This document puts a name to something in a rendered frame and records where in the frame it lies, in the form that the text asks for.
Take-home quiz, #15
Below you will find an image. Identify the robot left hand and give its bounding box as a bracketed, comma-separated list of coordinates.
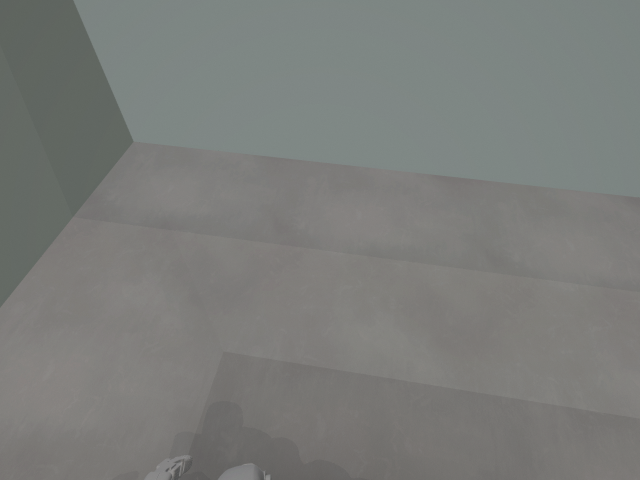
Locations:
[144, 455, 192, 480]

